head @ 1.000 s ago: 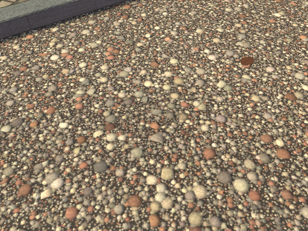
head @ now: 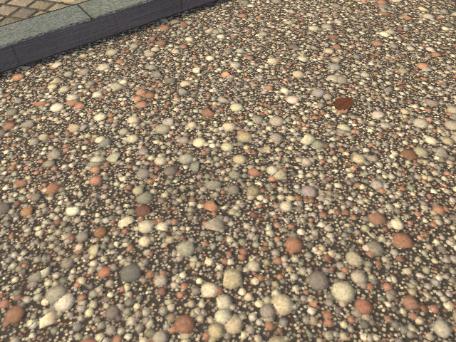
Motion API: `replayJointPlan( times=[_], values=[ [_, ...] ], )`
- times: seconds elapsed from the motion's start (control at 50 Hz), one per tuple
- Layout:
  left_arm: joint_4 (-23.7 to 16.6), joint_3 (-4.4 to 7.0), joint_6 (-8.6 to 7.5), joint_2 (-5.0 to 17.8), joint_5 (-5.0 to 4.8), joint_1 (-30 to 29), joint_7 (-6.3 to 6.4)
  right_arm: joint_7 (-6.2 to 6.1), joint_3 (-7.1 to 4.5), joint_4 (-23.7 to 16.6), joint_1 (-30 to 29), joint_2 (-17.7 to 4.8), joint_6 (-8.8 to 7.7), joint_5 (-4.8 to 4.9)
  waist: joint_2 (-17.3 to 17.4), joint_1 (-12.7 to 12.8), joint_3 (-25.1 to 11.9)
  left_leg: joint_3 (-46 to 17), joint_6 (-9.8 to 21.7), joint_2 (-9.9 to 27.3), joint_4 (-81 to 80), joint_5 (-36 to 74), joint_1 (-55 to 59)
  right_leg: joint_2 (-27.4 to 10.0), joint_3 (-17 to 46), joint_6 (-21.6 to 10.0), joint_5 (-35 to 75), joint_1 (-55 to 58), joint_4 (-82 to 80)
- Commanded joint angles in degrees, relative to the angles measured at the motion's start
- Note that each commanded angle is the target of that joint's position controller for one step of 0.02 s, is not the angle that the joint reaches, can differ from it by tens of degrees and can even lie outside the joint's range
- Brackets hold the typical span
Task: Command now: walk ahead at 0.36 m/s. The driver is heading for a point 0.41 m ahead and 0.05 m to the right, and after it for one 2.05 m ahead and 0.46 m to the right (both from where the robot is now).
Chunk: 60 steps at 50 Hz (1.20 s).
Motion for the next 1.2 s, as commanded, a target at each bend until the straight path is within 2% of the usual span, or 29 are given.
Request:
replayJointPlan(
  times=[0.02,0.08,0.1,0.12,0.14,0.16,0.2,0.24,0.3,0.44,0.56,0.6,0.62,0.64,0.66,0.68,0.7,0.72,0.76,0.8,0.84,0.92,0.98,1.04,1.1,1.14,1.16,1.18,1.2],
  values=[
    [-2.79,-0.37,-0.82,2.36,-0.12,-0.26,-0.59,-0.07,-1.82,-4.21,-3.35,-9.88,-0.53,0.86,7.03,3.06,5.90,-11.55,8.52,12.82,-7.62,-21.19,-11.57,1.20,-1.98,0.23,2.48,5.91,-10.20],
    [0.35,0.02,-0.15,3.50,-0.25,9.79,-0.63,0.39,-1.35,-5.16,-4.18,-7.72,-0.37,1.35,2.84,7.63,5.33,-9.66,6.54,10.02,1.24,-26.67,-22.17,3.69,-3.92,-0.38,3.70,20.77,-15.76],
    [1.48,0.20,-0.24,4.43,-0.14,15.30,-0.63,0.63,-0.47,-6.03,-5.55,-4.53,-0.62,1.00,-2.96,9.83,5.15,-5.63,4.34,6.70,13.19,-23.49,-27.20,-0.60,2.62,-1.67,-0.72,26.22,-20.60],
    [1.57,0.51,-0.40,8.42,0.56,21.44,-0.68,1.19,0.71,-6.80,-5.77,0.68,-1.11,-0.18,-16.42,10.02,2.00,3.95,0.76,1.36,38.64,-20.14,-33.50,-12.85,20.55,-4.67,-9.80,29.87,-27.02],
    [1.25,0.35,-1.33,11.30,2.11,22.08,-1.64,1.46,-0.03,-9.10,-5.00,-1.06,-2.40,0.60,-20.61,8.07,4.17,0.71,1.76,-0.82,49.12,-22.32,-44.68,-20.41,44.38,-11.99,-28.08,28.78,-39.62],
    [0.19,-0.37,-2.36,10.00,1.92,16.87,-2.26,1.63,-0.41,-10.29,-7.34,-3.76,-3.33,1.70,-15.45,5.88,9.42,-1.84,2.86,3.51,55.11,-17.34,-48.80,-21.85,47.02,-13.25,-34.99,23.82,-41.94],
    [-2.74,-1.73,-3.09,6.70,1.31,8.29,-3.17,1.66,-0.89,-9.67,-8.45,-5.73,-3.50,0.68,-8.04,2.96,10.60,-1.53,2.66,7.28,52.29,-4.60,-45.96,-15.42,31.12,-9.00,-18.76,18.57,-40.39],
    [-3.20,-2.05,-2.74,5.44,1.81,8.31,-3.03,1.30,-1.62,-9.04,-8.81,-6.47,-3.24,-0.05,-7.90,2.56,8.51,-0.45,1.42,8.26,45.41,3.24,-39.74,-10.15,19.95,-5.75,-3.30,17.03,-40.47],
    [-1.55,-2.42,-2.52,4.49,1.82,15.25,-1.85,1.67,-1.58,-9.69,-12.35,-4.39,-2.52,0.04,-7.54,3.90,7.02,1.41,0.20,7.55,39.74,9.28,-39.21,-7.98,12.55,-5.44,14.73,20.08,-39.88],
    [-1.70,-2.80,-1.79,4.55,1.40,20.48,-0.10,3.29,-0.72,-15.02,-26.75,-2.13,-2.41,0.48,-6.46,6.37,8.31,3.63,-1.53,5.74,23.31,18.06,-36.45,-7.16,6.68,-4.39,25.46,24.00,-41.53],
    [-0.74,-1.95,-0.09,5.70,1.22,24.62,0.08,5.68,0.77,-19.44,-36.94,-1.50,-3.97,0.85,-6.73,7.91,11.40,6.80,0.68,3.73,14.64,10.05,-37.01,-10.27,5.44,-6.92,38.61,34.75,-36.02],
    [-1.66,-1.36,0.26,7.51,1.41,22.45,0.02,5.91,0.11,-19.46,-33.87,-3.50,-4.33,0.72,-9.35,4.63,8.00,8.92,2.85,0.69,13.36,5.77,-27.57,-10.80,4.56,-6.71,59.11,35.38,-29.80],
    [-2.10,-1.06,0.51,8.34,1.34,21.62,0.04,5.65,-0.86,-18.31,-28.35,-5.74,-4.33,0.56,-11.37,1.59,3.85,10.07,4.21,-1.40,13.40,4.51,-19.39,-10.66,4.36,-6.28,70.62,35.60,-23.74],
    [-2.91,-1.06,0.62,8.74,1.30,19.07,-0.18,5.18,-2.28,-15.26,-17.26,-8.71,-4.30,0.79,-11.62,-4.15,-2.19,8.90,6.71,-1.15,11.12,8.79,-4.01,-9.11,3.35,-5.01,73.26,30.78,-12.66],
    [-4.83,-1.56,0.02,8.07,1.93,16.31,-0.68,4.33,-3.46,-12.23,-4.08,-12.59,-3.92,-0.08,-8.79,-9.34,-11.51,-1.74,10.59,8.51,14.84,10.51,18.76,-6.87,3.03,-3.98,57.29,15.46,3.40],
    [-5.16,-3.97,-1.29,-0.89,1.92,24.42,-2.04,4.16,-4.04,-10.42,1.75,-16.03,-3.39,-0.87,8.37,-4.49,-22.92,-31.53,21.45,25.62,11.80,2.23,41.72,5.22,3.33,-0.22,3.95,-8.76,27.27],
    [-4.28,-2.82,-3.30,3.44,0.29,20.81,-2.56,3.77,-2.60,-9.42,1.98,-10.60,-2.67,-0.60,7.46,-6.60,-22.86,-38.80,20.49,25.28,4.45,-0.05,38.90,5.70,11.32,-1.52,-10.29,-14.10,35.37],
    [-7.26,-1.70,-4.10,6.72,-1.41,13.85,-2.56,3.51,-1.78,-10.31,-4.86,-8.21,-2.65,-0.22,6.89,-5.00,-10.89,-27.78,17.37,22.89,2.44,2.42,28.78,1.88,9.45,-2.12,-7.33,-18.64,35.72],
    [-9.09,-0.81,-3.81,6.95,-0.87,7.41,-1.38,4.24,-0.44,-11.53,-13.23,-4.07,-3.65,-0.91,-2.37,-0.17,-0.51,-15.01,13.55,17.93,-2.02,11.27,8.56,-2.34,6.24,-1.90,0.11,-13.99,28.78],
    [-9.16,-0.69,-2.09,3.64,-0.19,10.61,-0.98,4.60,0.11,-10.54,-14.20,-2.74,-4.15,-1.40,0.45,3.69,1.31,-9.61,12.48,15.15,-5.57,11.82,-0.86,-4.42,6.39,-1.62,2.34,-7.61,24.13],
    [-10.36,-0.88,-1.04,2.09,0.04,9.56,-0.76,4.18,-0.14,-9.15,-12.69,-4.54,-4.46,-0.91,1.86,4.89,3.99,-6.58,12.70,14.81,-8.17,12.56,-5.73,-5.64,5.54,-0.73,3.28,-8.13,19.09],
    [-14.61,-1.06,-1.00,3.12,1.21,-1.17,-1.21,2.52,-0.72,-7.92,-8.75,-7.53,-4.16,-0.77,1.43,2.90,5.83,-1.53,11.11,12.45,-9.22,15.27,-5.90,-5.63,3.46,0.80,17.61,-11.70,2.68],
    [-16.50,-1.79,-1.25,2.50,0.81,-8.86,-2.04,2.26,-0.97,-7.05,-4.65,-9.13,-3.85,-0.06,1.35,0.12,6.17,0.97,9.01,10.95,-8.84,13.79,-4.33,-2.46,0.80,0.66,25.84,-7.68,-9.62],
    [-18.55,-1.97,-1.25,3.70,0.21,-13.93,-2.91,2.26,-1.19,-5.56,-0.80,-9.85,-3.29,0.61,1.75,-1.43,7.08,-0.66,8.51,13.98,-6.67,11.40,3.07,-1.62,1.49,-0.12,24.67,-9.28,-14.94],
    [-19.63,-1.33,-1.65,6.10,0.20,-13.59,-3.91,2.02,-1.61,-5.05,-0.41,-10.82,-2.23,0.48,2.81,0.51,6.06,-1.77,6.84,17.04,-2.16,16.09,9.63,-0.49,1.52,-2.44,18.29,-7.10,-17.86],
    [-16.29,0.68,-1.81,9.73,0.39,-1.63,-3.85,1.92,-1.31,-5.73,-2.26,-10.27,-1.52,0.15,2.79,6.92,-0.95,1.41,4.51,13.69,11.89,30.97,8.37,2.82,-1.29,-5.00,16.67,9.36,-19.17],
    [-13.73,2.07,-1.76,13.88,0.95,9.51,-3.40,1.82,-0.37,-7.11,-2.13,-8.25,-1.42,-0.78,-1.36,10.67,-9.15,4.40,2.38,10.17,28.31,22.60,-1.25,-4.17,6.30,-8.32,19.26,26.34,-16.99],
    [-12.10,3.22,-1.38,18.97,1.44,15.22,-3.57,2.38,1.75,-7.37,5.25,-1.02,-2.57,-0.63,-16.01,8.29,-17.75,5.81,-1.83,-0.18,51.12,-6.08,-24.86,-17.98,33.52,-17.87,7.64,47.80,-22.78],
    [-12.57,1.67,-1.38,13.79,1.23,15.50,-3.78,2.67,1.00,-6.53,3.72,-4.71,-3.93,0.19,-14.16,9.35,-19.87,-3.31,-0.97,0.16,58.64,-22.85,-31.64,-18.93,43.79,-17.51,3.00,49.01,-29.50]
  ],
)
